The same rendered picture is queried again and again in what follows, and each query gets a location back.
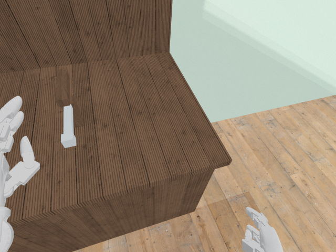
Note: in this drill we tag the robot right hand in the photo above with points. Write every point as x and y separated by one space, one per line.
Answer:
265 240

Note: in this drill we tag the counter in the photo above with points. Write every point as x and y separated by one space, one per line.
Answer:
145 149

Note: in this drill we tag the robot left hand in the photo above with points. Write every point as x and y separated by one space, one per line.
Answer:
10 120

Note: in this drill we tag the tap lever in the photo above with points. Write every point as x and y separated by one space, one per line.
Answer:
68 138

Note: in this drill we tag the robot left forearm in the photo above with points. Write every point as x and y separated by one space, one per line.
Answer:
6 230

